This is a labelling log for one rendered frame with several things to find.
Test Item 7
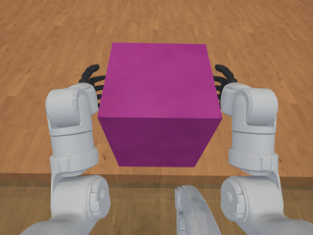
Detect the robot left hand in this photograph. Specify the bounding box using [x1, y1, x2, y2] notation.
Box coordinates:
[78, 64, 106, 109]

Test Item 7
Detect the robot right upper arm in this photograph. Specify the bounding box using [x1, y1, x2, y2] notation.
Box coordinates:
[220, 175, 313, 235]

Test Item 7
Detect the carton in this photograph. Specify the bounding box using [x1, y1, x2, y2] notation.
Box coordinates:
[97, 42, 223, 167]

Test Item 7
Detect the right robot forearm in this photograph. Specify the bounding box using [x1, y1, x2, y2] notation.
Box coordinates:
[220, 82, 284, 209]

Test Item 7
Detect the robot left upper arm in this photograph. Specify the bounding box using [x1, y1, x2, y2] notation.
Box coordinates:
[20, 174, 111, 235]

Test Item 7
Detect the right robot thigh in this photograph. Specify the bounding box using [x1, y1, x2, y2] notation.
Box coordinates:
[174, 185, 222, 235]

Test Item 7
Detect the robot right shin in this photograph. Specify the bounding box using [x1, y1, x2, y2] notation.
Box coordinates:
[176, 210, 186, 235]

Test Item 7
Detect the robot right hand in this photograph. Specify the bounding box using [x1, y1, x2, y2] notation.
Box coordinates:
[213, 65, 238, 109]

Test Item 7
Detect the left robot forearm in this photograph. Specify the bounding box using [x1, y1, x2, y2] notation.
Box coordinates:
[45, 82, 99, 214]

